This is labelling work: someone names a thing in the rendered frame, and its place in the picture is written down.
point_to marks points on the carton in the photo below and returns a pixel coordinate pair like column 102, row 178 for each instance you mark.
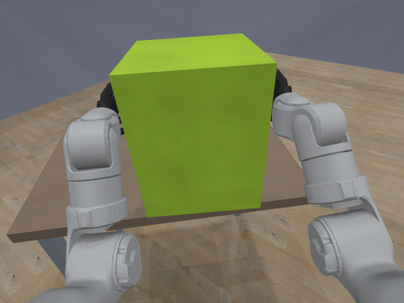
column 196, row 115

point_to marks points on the robot right forearm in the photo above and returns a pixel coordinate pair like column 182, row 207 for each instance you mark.
column 319, row 132

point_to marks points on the robot left forearm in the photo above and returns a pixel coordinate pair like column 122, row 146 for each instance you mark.
column 93, row 170

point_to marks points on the table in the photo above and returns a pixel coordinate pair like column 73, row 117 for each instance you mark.
column 43, row 215

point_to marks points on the robot left upper arm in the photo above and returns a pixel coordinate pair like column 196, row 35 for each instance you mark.
column 100, row 268

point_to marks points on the robot right hand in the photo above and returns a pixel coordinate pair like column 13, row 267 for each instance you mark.
column 281, row 86

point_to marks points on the robot right upper arm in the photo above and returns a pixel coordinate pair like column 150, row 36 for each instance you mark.
column 353, row 247

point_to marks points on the robot left hand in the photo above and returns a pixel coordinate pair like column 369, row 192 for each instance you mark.
column 107, row 100

